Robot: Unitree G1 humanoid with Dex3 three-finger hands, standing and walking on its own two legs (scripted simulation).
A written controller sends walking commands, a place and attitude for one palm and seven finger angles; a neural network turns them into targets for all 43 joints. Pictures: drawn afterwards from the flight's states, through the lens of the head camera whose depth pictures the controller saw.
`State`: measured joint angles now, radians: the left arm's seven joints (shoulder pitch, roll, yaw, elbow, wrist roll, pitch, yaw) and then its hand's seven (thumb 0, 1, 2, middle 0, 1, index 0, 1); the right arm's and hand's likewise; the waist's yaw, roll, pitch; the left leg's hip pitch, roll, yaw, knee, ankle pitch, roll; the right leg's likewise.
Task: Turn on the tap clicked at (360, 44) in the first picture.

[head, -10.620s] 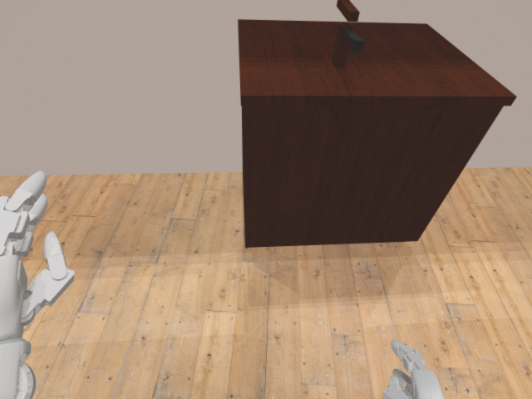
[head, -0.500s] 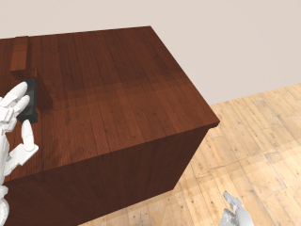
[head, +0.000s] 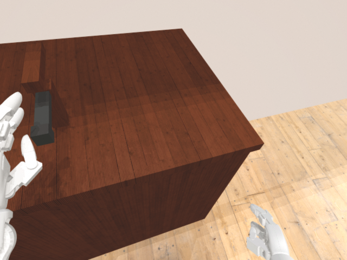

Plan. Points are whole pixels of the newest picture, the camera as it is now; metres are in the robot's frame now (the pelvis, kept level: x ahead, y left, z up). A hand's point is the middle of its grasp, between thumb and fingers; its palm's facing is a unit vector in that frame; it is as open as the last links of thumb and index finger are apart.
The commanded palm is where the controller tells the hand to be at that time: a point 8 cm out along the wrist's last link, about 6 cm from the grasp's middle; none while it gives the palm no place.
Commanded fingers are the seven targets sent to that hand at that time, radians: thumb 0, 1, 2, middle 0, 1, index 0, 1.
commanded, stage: look again from close up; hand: left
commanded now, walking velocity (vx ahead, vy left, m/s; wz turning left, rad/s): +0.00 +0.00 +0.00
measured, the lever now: (42, 134) +0.28 +0.28 +0.15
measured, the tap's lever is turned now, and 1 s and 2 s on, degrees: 1 3 1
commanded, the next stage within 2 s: shuffle to correct the standing spot in 0.18 s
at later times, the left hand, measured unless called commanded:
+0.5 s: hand (48, 170) +0.21 +0.24 +0.16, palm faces +0.39 -0.84 -0.37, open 7.4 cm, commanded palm +0.15 +0.26 +0.17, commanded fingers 0.00 0.90 0.90 -0.20 -0.30 -0.20 -0.30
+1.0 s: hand (52, 207) +0.16 +0.21 +0.15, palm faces +0.37 -0.84 -0.40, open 7.4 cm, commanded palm +0.10 +0.24 +0.17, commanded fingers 0.00 0.90 0.90 -0.20 -0.30 -0.20 -0.30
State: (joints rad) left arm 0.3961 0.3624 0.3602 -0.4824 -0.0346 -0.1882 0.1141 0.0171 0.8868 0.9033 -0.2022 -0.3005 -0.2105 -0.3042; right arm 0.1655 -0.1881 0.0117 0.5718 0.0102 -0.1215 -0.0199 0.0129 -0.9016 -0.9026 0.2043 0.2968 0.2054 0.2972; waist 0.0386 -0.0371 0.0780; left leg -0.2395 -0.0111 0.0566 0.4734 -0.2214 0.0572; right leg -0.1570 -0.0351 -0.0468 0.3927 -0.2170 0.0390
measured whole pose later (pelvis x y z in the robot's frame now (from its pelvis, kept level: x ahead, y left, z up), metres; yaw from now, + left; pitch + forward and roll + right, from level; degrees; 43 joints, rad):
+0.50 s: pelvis -0.01 -0.01 +0.00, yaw -1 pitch -1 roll -1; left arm 0.41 0.37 0.37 -0.50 -0.05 -0.17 0.12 0.02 0.89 0.90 -0.20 -0.30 -0.21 -0.30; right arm 0.17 -0.17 0.00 0.57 0.02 -0.11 -0.03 0.01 -0.90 -0.90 0.20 0.30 0.20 0.30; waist 0.04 -0.03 0.10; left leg -0.26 0.01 0.06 0.48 -0.21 0.04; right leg -0.19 -0.02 -0.04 0.43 -0.22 0.02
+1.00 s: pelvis -0.06 -0.04 -0.01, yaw -1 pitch +0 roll +0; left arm 0.50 0.40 0.38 -0.53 -0.06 -0.16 0.15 0.02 0.88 0.90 -0.21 -0.30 -0.22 -0.30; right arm 0.22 -0.20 -0.02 0.62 0.01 -0.10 -0.07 0.01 -0.90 -0.90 0.20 0.30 0.20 0.30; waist 0.00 -0.07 0.08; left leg -0.24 -0.03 0.04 0.51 -0.28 0.04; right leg -0.33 0.00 -0.05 0.49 -0.17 -0.02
